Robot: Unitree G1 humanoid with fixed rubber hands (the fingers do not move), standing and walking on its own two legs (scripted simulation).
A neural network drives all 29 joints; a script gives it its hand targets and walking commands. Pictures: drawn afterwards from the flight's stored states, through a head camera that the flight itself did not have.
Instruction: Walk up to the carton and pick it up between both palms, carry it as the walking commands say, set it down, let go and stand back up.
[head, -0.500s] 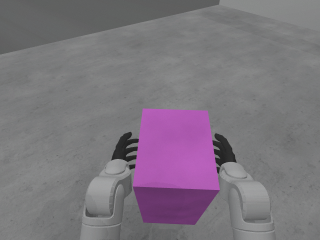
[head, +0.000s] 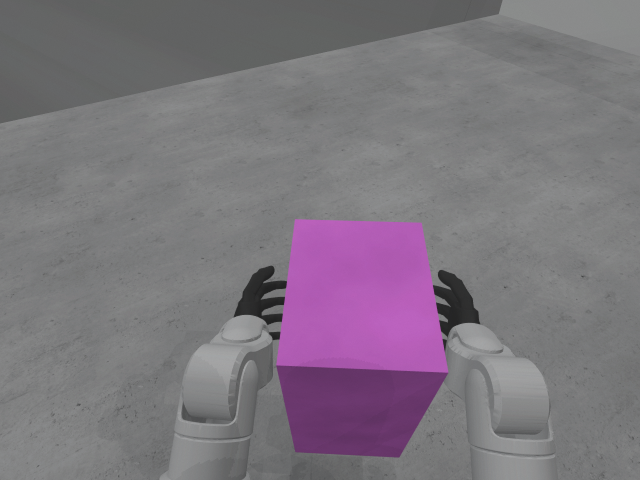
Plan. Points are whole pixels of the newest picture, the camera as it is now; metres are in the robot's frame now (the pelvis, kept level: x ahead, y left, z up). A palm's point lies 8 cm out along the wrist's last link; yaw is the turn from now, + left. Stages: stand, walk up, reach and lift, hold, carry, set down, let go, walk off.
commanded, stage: carry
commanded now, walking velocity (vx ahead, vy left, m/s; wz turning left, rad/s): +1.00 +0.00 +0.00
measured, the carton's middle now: (351, 349) +0.30 +0.01 +0.03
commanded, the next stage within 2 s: none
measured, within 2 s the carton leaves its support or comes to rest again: neither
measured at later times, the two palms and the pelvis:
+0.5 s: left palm (302, 129) +0.75 +0.12 +0.09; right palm (423, 133) +0.73 -0.12 +0.10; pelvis +0.45 +0.03 +0.03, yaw -5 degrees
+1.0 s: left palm (325, 62) +1.03 +0.09 +0.13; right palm (423, 68) +1.01 -0.15 +0.12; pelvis +0.72 -0.01 +0.03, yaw -3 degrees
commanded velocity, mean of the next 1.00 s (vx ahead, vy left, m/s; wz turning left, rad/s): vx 0.32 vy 0.00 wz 0.00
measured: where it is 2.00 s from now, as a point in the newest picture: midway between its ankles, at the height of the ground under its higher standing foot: (338, 340)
